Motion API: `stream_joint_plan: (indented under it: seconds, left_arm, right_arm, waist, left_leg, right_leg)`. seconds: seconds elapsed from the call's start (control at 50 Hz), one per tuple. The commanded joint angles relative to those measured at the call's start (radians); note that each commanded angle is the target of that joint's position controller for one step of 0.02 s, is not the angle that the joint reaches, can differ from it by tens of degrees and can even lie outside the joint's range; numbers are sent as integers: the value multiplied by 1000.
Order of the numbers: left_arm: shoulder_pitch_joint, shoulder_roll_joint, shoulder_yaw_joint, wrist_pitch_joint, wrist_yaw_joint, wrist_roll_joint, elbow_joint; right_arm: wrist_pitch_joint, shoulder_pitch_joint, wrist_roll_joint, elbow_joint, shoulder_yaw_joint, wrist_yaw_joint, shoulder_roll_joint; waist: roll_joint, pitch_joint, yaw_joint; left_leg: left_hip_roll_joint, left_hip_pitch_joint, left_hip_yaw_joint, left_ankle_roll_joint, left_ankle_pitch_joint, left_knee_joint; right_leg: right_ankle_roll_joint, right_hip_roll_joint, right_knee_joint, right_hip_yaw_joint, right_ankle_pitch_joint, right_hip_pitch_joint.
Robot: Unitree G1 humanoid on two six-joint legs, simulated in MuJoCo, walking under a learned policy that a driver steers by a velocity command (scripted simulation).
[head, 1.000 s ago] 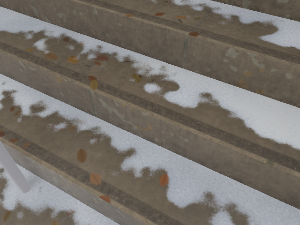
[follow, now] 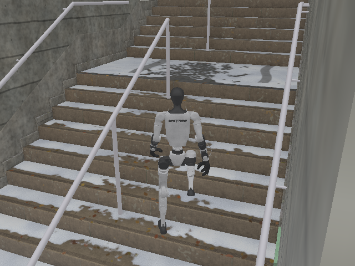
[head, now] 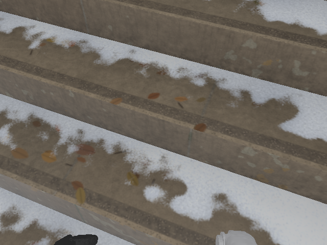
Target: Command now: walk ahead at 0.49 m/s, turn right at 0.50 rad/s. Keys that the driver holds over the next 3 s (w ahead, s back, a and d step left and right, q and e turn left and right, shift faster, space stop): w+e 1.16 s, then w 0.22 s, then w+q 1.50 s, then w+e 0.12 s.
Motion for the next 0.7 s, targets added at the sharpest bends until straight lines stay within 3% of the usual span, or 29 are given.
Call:
stream_joint_plan:
  seconds: [0.02,0.04,0.06,0.08,0.1,0.12,0.14,0.16,0.18,0.2,0.22,0.28,0.32,0.36,0.38,0.42,0.44,0.46,0.48,0.5,0.54,0.56,0.58,0.6,0.62,0.64,0.66,0.68,0.7]
  left_arm:
    - [-21,-86,-79,-17,3,54,-195]
    - [58,-27,-54,-16,9,64,-123]
    - [145,27,-22,-16,27,72,-75]
    - [305,66,4,-13,39,88,-29]
    - [337,120,23,-13,30,92,-22]
    - [289,186,54,-4,18,75,-23]
    - [285,313,88,12,7,81,1]
    - [246,355,90,22,28,91,-25]
    - [313,250,64,13,17,79,15]
    - [387,175,48,6,1,53,90]
    - [368,125,37,6,-17,40,142]
    - [282,-10,6,3,-28,41,193]
    - [223,-10,-1,6,-27,44,197]
    - [267,6,-3,0,-13,64,230]
    - [308,26,-3,-1,-10,70,244]
    - [383,64,9,14,-3,34,253]
    - [474,65,16,20,9,29,270]
    - [505,93,35,24,35,13,263]
    - [517,86,38,15,59,6,277]
    - [458,119,44,1,63,28,269]
    - [377,274,87,-26,71,34,246]
    - [252,281,98,-35,69,36,222]
    - [181,233,89,-69,47,69,173]
    - [211,-1,44,-94,0,74,118]
    - [192,24,53,-111,-44,76,112]
    - [46,5,42,-97,-65,58,28]
    - [10,-75,3,-82,-70,46,-39]
    - [72,-97,-10,-67,-63,53,-21]
    - [143,-106,-22,-50,-55,37,-5]
  right_arm:
    - [-38,-335,-3,-123,11,-7,-101]
    - [-73,-281,-14,-119,4,-8,-148]
    - [-71,-251,-15,-121,-19,1,-255]
    - [-64,-284,9,-165,-63,-1,-378]
    - [-52,-287,21,-190,-64,4,-378]
    - [-43,-248,33,-217,-47,4,-308]
    - [-58,-187,6,-254,-15,-4,-165]
    - [-101,-151,-15,-294,-1,33,-115]
    - [-126,-149,4,-311,-7,65,-94]
    - [-137,-247,10,-375,21,75,-17]
    - [-133,-308,-6,-427,48,69,44]
    - [-124,-235,7,-470,99,58,118]
    - [-119,-307,15,-522,125,61,123]
    - [-116,-376,-12,-562,157,50,172]
    - [-117,-367,-3,-562,157,48,174]
    - [-130,-479,4,-623,172,47,169]
    - [-141,-590,7,-649,173,37,161]
    - [-142,-721,-20,-712,193,33,185]
    - [-143,-752,-14,-747,192,24,162]
    - [-134,-654,-9,-723,151,0,125]
    - [-104,-263,11,-618,33,-23,-94]
    - [-102,-44,28,-540,-5,-15,-181]
    - [-101,179,4,-449,-34,-11,-274]
    - [-83,177,-9,-381,-32,-19,-241]
    - [-61,99,-10,-377,-20,-51,-135]
    - [-47,24,20,-313,5,-62,-48]
    - [-50,-22,7,-238,33,-47,56]
    - [-54,-61,-11,-189,45,-34,133]
    - [-55,-102,-18,-145,51,-16,178]
  waist:
    - [119,36,179]
    - [124,-93,186]
    - [137,-220,219]
    - [223,-280,252]
    - [227,-336,263]
    - [183,-304,229]
    - [-206,-200,131]
    - [-409,-376,72]
    - [-190,-338,73]
    - [-67,-111,59]
    - [-1,38,13]
    - [10,71,-101]
    - [42,84,-134]
    - [-7,60,-111]
    - [-45,31,-94]
    - [-6,22,-43]
    - [-9,3,28]
    - [-12,-8,62]
    - [-71,-31,45]
    - [-178,-184,-38]
    - [-335,-364,-224]
    - [-274,-409,-312]
    - [1,-557,-345]
    - [521,-579,-231]
    - [374,-450,-216]
    - [271,-144,-175]
    - [141,-13,-73]
    - [26,33,0]
    - [-29,39,55]
  left_leg:
    - [134,-602,137,149,444,-364]
    - [129,-610,139,199,1001,-306]
    - [153,-403,144,216,1614,-176]
    - [204,-108,106,210,1922,-14]
    - [234,64,65,221,1994,179]
    - [207,114,30,217,1828,387]
    - [43,-242,-22,143,592,890]
    - [-149,-530,-251,100,78,1457]
    - [-132,-679,-337,111,53,1710]
    - [-119,-840,-305,129,57,1768]
    - [-108,-978,-265,138,32,1853]
    - [-56,-1101,-199,155,49,1949]
    - [-11,-1088,-145,147,82,1769]
    - [-20,-1123,-74,117,140,1838]
    - [-11,-1208,-80,100,135,1906]
    - [20,-1260,-80,76,143,1654]
    - [12,-1247,-39,58,142,1550]
    - [25,-1045,18,57,96,1334]
    - [23,-784,54,63,71,1094]
    - [-72,-433,119,82,6,985]
    - [-132,-291,8,110,-299,848]
    - [-80,-153,-194,166,-330,684]
    - [75,139,-479,231,-451,477]
    - [340,376,-1171,413,-566,16]
    - [401,241,-1433,419,-697,-119]
    - [361,29,-1220,400,-690,-86]
    - [337,-161,-947,346,-557,-20]
    - [292,-280,-706,274,-387,56]
    - [255,-363,-543,229,-268,73]
  right_leg:
    - [16,-39,-497,-73,217,486]
    - [13,87,-470,-206,281,796]
    - [-3,127,-469,-218,204,834]
    - [-6,123,-636,-187,39,780]
    - [-26,133,-858,-182,43,793]
    - [-53,177,-1172,-120,119,824]
    - [-180,37,-1425,333,570,1000]
    - [-329,-178,-1737,914,557,1152]
    - [-305,-220,-1796,993,250,1125]
    - [-243,-160,-1763,865,26,1001]
    - [-195,-117,-1729,740,40,916]
    - [-124,-25,-1688,426,239,837]
    - [-81,0,-1755,318,238,688]
    - [-113,0,-1795,344,260,634]
    - [-130,-19,-1791,384,233,709]
    - [-125,-14,-1817,410,157,777]
    - [-150,-46,-1860,448,205,823]
    - [-174,-84,-2023,457,343,734]
    - [-167,-73,-2103,412,436,666]
    - [-171,-42,-2040,315,1023,674]
    - [-143,-104,-1741,319,1874,1052]
    - [-130,-124,-1500,314,1931,1088]
    - [-158,-75,-1190,277,1666,959]
    - [-94,179,-750,301,427,466]
    - [-67,186,-293,391,349,287]
    - [-54,160,-54,273,322,110]
    - [-68,124,35,215,315,60]
    - [-85,91,62,199,379,90]
    - [-84,73,114,203,425,128]
Next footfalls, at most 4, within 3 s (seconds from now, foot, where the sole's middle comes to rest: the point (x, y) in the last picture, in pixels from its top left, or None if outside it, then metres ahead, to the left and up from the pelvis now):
0.12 right None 0.21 -0.08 -0.61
0.58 left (165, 191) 0.53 0.05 -0.45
1.12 right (321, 137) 0.64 -0.42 -0.28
1.66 left None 0.97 -0.48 -0.12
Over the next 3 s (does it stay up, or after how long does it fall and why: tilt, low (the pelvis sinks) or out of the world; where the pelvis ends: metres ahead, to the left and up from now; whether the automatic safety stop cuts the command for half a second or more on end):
stays up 1.53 -0.60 0.99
